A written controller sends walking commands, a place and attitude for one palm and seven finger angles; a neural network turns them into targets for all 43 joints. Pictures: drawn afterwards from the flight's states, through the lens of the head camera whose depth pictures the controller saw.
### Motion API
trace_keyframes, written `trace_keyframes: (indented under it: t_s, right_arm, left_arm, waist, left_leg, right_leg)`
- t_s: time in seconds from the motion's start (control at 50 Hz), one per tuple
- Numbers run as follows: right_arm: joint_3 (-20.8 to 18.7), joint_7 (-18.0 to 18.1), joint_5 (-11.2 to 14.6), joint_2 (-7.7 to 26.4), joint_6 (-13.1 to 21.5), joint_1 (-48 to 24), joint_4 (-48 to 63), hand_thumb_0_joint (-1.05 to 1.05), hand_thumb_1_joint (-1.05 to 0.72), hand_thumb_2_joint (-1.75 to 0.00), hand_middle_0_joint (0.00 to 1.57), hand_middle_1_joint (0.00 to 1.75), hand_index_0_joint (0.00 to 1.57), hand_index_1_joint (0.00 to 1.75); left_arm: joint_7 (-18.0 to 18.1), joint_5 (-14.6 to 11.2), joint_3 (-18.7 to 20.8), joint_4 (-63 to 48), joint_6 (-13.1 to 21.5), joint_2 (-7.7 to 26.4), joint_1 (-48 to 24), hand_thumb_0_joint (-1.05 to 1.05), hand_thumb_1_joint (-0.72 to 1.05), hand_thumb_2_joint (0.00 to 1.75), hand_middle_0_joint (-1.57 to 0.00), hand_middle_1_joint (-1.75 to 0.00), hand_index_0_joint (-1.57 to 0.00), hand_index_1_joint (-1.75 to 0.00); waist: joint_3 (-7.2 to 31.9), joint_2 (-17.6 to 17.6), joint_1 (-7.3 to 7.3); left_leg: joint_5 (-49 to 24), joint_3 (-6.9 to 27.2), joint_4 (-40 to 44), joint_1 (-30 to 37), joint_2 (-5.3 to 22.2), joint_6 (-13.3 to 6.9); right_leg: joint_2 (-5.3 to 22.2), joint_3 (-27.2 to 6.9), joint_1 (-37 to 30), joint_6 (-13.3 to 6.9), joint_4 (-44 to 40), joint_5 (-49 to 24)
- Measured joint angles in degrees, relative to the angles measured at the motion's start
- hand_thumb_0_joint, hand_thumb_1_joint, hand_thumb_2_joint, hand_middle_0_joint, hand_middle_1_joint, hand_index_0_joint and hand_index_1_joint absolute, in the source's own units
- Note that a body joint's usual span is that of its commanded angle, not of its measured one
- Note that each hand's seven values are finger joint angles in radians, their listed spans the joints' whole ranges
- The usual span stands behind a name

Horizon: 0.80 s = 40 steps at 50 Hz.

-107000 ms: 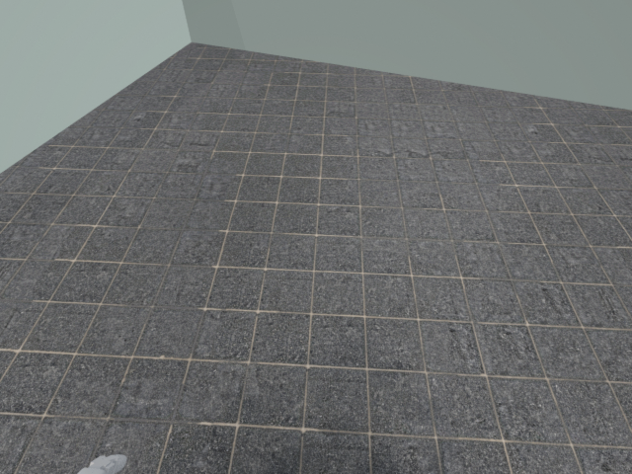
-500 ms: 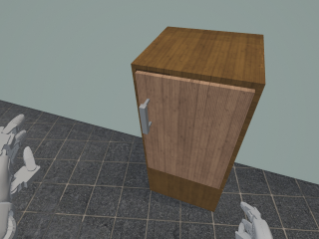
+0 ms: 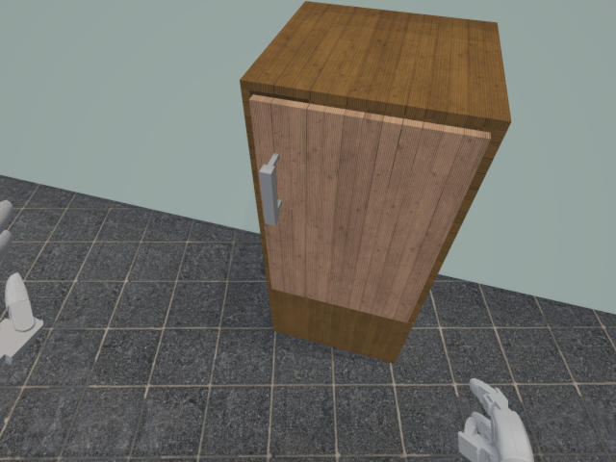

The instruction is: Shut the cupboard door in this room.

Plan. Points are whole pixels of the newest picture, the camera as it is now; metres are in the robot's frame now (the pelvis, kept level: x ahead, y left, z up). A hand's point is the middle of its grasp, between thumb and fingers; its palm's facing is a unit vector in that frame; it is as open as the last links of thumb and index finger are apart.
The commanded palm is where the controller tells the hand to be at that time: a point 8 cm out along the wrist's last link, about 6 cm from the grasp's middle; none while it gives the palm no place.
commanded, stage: step back with the hand held close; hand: left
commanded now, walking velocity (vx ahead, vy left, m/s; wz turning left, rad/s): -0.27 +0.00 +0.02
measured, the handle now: (273, 189) +0.59 +0.11 -0.02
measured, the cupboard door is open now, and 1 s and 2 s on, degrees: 0 0 0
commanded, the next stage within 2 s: stop stepping back and stand still in 0.82 s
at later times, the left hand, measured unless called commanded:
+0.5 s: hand out of the picture +0.12 +0.25 +0.17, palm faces +0.45 -0.77 -0.44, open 7.4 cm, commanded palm +0.05 +0.29 +0.18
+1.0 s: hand out of the picture -0.02 +0.29 +0.18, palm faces +0.52 -0.77 -0.37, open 7.4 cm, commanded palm -0.07 +0.31 +0.18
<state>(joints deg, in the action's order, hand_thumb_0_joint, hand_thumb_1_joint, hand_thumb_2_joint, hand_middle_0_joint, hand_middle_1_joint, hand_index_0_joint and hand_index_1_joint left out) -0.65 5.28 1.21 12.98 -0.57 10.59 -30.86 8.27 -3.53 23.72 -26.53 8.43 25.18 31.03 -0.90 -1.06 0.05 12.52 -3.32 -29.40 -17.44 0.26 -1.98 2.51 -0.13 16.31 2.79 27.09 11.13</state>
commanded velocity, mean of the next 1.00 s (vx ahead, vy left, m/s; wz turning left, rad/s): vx -0.30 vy -0.01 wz -0.04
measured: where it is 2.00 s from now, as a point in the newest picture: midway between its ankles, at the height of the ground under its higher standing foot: outside the picture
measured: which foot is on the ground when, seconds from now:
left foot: down 0.00-0.66, up 0.68-0.78, down 0.80-1.00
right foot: down 0.00-0.48, up 0.50-0.58, down 0.60-0.82, up 0.84-1.00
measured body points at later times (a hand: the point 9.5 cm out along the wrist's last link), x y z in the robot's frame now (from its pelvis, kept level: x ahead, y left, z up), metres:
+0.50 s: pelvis -0.09 -0.01 -0.01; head -0.08 +0.01 +0.44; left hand +0.09 +0.29 +0.20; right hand +0.06 -0.26 -0.09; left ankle +0.03 +0.09 -0.73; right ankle +0.02 -0.15 -0.73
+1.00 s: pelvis -0.21 +0.00 +0.00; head -0.20 +0.04 +0.45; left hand -0.05 +0.33 +0.20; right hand +0.02 -0.19 -0.04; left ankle -0.07 +0.08 -0.74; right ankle -0.28 -0.14 -0.68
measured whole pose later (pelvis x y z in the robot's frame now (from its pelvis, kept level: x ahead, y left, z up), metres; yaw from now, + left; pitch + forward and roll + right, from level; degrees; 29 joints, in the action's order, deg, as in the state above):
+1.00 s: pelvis -0.21 +0.00 +0.00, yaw +2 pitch +1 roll -6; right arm 0.5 2.8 -0.5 8.9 7.7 7.3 -34.3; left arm 9.2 -3.7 25.2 -29.1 13.3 24.4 27.6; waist 1.8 -1.6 2.4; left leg 0.3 -1.8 -23.3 -25.6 4.1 -3.5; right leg -5.8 0.6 16.6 0.3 48.3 28.8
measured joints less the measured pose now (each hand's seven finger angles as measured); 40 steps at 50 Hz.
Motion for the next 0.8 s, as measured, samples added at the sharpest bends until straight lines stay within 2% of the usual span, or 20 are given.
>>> trace_keyframes:
  t_s: [0.1,0.22,0.34,0.4,0.46,0.54,0.58,0.6,0.62,0.66,0.74,0.78,0.8]
  right_arm:
    - [0.58,-0.01,0.02,-0.42,1.47,0.88,0.29,0.01,-0.9,-0.9,0.2,0.3,0.2,0.3]
    - [0.91,-0.11,-0.28,-0.53,3.96,2.21,-1.0,0.01,-0.9,-0.9,0.2,0.3,0.2,0.3]
    - [0.68,-0.65,-1.0,-0.21,5.41,3.13,-3.27,0.01,-0.9,-0.9,0.2,0.3,0.2,0.3]
    - [0.55,-0.82,-1.09,0.12,5.19,3.16,-4.06,0.01,-0.9,-0.9,0.2,0.3,0.2,0.3]
    - [0.39,-0.58,-0.96,0.27,4.73,3.14,-4.22,0.01,-0.9,-0.9,0.2,0.3,0.2,0.3]
    - [-0.07,-0.17,-0.74,-0.48,5.3,4.12,-3.51,0.01,-0.9,-0.9,0.2,0.3,0.2,0.3]
    - [-0.21,-0.31,-0.79,-1.08,5.96,5.31,-3.61,0.01,-0.9,-0.9,0.2,0.3,0.2,0.3]
    - [-0.17,-0.47,-0.84,-1.27,6.23,5.79,-3.65,0.01,-0.9,-0.9,0.2,0.3,0.2,0.3]
    - [-0.15,-0.65,-1.06,-1.29,6.47,5.79,-3.68,0.01,-0.9,-0.9,0.2,0.3,0.2,0.3]
    - [-0.47,-1.11,-1.3,-0.59,6.69,4.06,-4.76,0.01,-0.9,-0.9,0.2,0.3,0.2,0.3]
    - [-0.97,-1.41,-1.17,-0.06,5.71,2.2,-6.96,0.01,-0.91,-0.9,0.2,0.3,0.2,0.3]
    - [-0.7,-0.93,-1.18,-0.02,5.39,1.95,-6.82,0.02,-0.91,-0.9,0.2,0.3,0.2,0.3]
    - [-0.63,-0.63,-1.11,-0.01,5.48,1.59,-6.51,0.02,-0.91,-0.9,0.2,0.3,0.2,0.3]
  left_arm:
    - [0.3,0.71,0.79,-0.66,1.6,-0.33,0.24,0.02,0.89,0.9,-0.21,-0.3,-0.21,-0.3]
    - [0.79,1.77,1.38,-0.73,3.36,-1.77,-1.12,0.02,0.89,0.9,-0.21,-0.3,-0.21,-0.3]
    - [1.75,1.9,0.26,-0.71,4.85,-3.44,-2.91,0.02,0.89,0.9,-0.21,-0.3,-0.21,-0.3]
    - [2.33,1.58,-0.32,-1.17,5.34,-2.92,-3.13,0.02,0.89,0.9,-0.21,-0.3,-0.21,-0.3]
    - [2.59,1.4,0.12,-1.34,5.72,-1.37,-2.73,0.01,0.89,0.9,-0.21,-0.3,-0.21,-0.3]
    - [1.91,1.66,2.33,-1.78,6.07,2.13,-2.02,0.01,0.89,0.9,-0.21,-0.3,-0.21,-0.3]
    - [1.32,1.79,3.71,-2.04,6.74,3.95,-1.09,0.01,0.89,0.9,-0.22,-0.3,-0.21,-0.3]
    - [1.12,1.83,4.53,-2.23,7.15,4.59,-0.41,0.01,0.89,0.9,-0.22,-0.3,-0.21,-0.3]
    - [1.0,1.93,5.47,-2.35,7.66,4.92,0.21,0.01,0.89,0.9,-0.22,-0.3,-0.21,-0.3]
    - [1.15,1.41,5.4,-2.02,8.58,3.25,0.82,0.01,0.89,0.9,-0.21,-0.3,-0.21,-0.3]
    - [1.39,1.26,1.26,-2.49,7.07,0.44,2.29,0.01,0.89,0.9,-0.21,-0.3,-0.21,-0.3]
    - [1.3,1.47,-0.1,-3.18,6.39,-0.22,2.09,0.01,0.89,0.9,-0.21,-0.3,-0.21,-0.3]
    - [1.21,1.48,-0.47,-3.37,6.28,-0.29,1.21,0.01,0.89,0.9,-0.22,-0.3,-0.21,-0.3]
  waist:
    - [0.04,0.52,0.12]
    - [-0.18,0.19,1.02]
    - [0.52,0.21,1.25]
    - [0.62,0.57,0.53]
    - [0.37,0.42,-0.71]
    - [-0.42,-0.46,-3.1]
    - [0.61,-0.45,-4.09]
    - [1.48,-0.03,-4.18]
    - [2.02,0.5,-3.81]
    - [0.8,-0.43,-2.57]
    - [0.65,0.52,0.14]
    - [1.7,1.12,0.87]
    - [1.91,1.18,0.87]
  left_leg:
    - [-0.1,0.64,-2.96,-2.75,0.16,-0.18]
    - [0.6,1.71,-7.39,-5.85,1.05,-0.03]
    - [5.37,2.77,-9.77,-8.41,0.94,0.53]
    - [5.44,3.43,-9.13,-9.28,0.28,0.78]
    - [2.33,3.87,-7.27,-9.73,0.47,0.47]
    - [-4.49,5.07,-4.88,-10.4,1.65,-0.13]
    - [-5.23,4.99,-5.34,-12.06,2.38,-0.33]
    - [-4.45,4.39,-6.01,-13.39,2.54,-0.32]
    - [-3.26,3.54,-6.84,-14.83,2.59,-0.22]
    - [-2.51,3.61,-6.99,-15.61,3.06,0.66]
    - [2.51,3.32,-10.97,-12.99,0.49,2.62]
    - [0.09,2.94,-8.18,-8.98,-0.26,2.53]
    - [-2.84,3.01,-5.68,-7.87,-0.49,0.97]
  right_leg:
    - [-0.1,0.55,2.35,-0.09,2.62,-0.13]
    - [-0.89,1.56,4.75,-0.74,6.18,0.15]
    - [-1.42,1.74,6.35,-1.56,5.76,-1.59]
    - [-1.39,1.54,7.05,-1.66,4.51,-2.74]
    - [-1.9,1.56,7.7,-1.56,3.85,-0.61]
    - [-5.34,0.01,7.61,-1.18,9.34,3.71]
    - [-7.1,-0.47,4.46,-1.49,11.39,3.23]
    - [-7.41,-1.04,2.65,-2.14,10.56,6.21]
    - [-7.36,-2.11,1.62,-2.8,8.72,8.03]
    - [-7.91,-2.36,2.39,-3.07,8.57,7.43]
    - [-6.41,-3.77,1.92,-2.13,6.71,4.92]
    - [-5.79,-4.04,2.14,-1.43,5.47,3.69]
    - [-5.59,-3.74,2.62,-1.01,5.16,3.15]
